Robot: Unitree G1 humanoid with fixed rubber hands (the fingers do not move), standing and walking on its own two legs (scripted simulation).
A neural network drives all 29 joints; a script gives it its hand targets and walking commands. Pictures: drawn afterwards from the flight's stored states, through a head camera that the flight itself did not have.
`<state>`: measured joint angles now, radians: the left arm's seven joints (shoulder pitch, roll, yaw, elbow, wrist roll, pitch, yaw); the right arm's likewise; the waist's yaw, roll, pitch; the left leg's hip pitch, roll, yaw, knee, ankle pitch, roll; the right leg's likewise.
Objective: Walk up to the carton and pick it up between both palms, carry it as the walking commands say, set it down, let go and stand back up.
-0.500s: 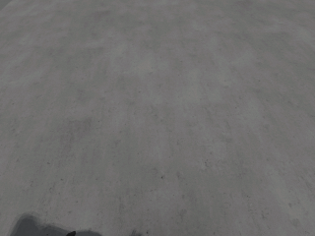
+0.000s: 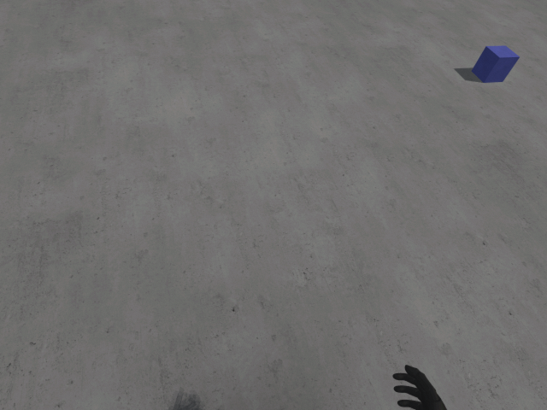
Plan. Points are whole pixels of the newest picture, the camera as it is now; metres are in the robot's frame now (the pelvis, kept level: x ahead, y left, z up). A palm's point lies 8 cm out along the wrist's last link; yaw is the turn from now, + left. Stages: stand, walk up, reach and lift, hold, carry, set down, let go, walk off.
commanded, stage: walk up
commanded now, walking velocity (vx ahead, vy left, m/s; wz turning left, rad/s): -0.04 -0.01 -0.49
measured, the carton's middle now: (494, 64) +2.55 -1.55 -0.67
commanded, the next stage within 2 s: none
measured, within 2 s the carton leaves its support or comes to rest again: neither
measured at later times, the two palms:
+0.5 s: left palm (259, 293) +0.35 +0.05 -0.13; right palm out of the picture -0.09 -0.29 -0.11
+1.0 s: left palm (266, 317) +0.30 +0.03 -0.11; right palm (525, 264) +0.44 -0.48 -0.08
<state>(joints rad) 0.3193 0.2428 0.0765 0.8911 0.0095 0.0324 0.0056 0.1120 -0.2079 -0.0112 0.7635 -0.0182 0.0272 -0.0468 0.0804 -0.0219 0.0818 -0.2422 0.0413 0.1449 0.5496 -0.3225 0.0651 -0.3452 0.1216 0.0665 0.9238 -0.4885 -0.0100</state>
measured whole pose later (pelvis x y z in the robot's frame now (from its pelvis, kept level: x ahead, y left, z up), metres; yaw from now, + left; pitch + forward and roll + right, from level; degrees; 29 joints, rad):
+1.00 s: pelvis +0.31 -0.21 +0.01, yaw -22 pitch +1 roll +0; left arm 0.52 0.17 0.03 0.99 0.02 -0.07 0.01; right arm 0.00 -0.21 -0.04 0.80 -0.03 -0.01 0.04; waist 0.13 0.04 0.01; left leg -0.57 0.11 0.04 0.74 -0.14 -0.06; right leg -0.02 0.08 0.05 0.28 -0.27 -0.06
